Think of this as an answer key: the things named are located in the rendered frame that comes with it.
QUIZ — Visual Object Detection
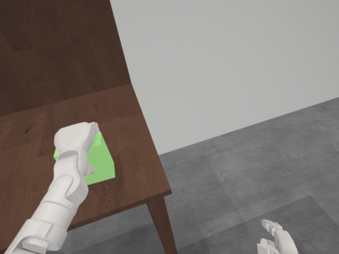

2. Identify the right robot hand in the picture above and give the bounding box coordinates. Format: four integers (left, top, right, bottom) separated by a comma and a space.
257, 219, 298, 254

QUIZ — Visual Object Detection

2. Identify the table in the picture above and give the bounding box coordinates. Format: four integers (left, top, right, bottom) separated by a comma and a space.
0, 0, 178, 254

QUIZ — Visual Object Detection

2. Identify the left robot forearm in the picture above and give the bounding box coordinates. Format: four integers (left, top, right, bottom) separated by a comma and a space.
4, 147, 88, 254

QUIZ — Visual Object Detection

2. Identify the sponge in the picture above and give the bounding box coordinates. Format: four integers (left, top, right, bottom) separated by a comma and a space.
54, 132, 115, 185

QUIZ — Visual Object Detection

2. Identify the left robot hand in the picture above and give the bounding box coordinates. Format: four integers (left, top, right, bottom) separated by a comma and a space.
54, 122, 100, 175

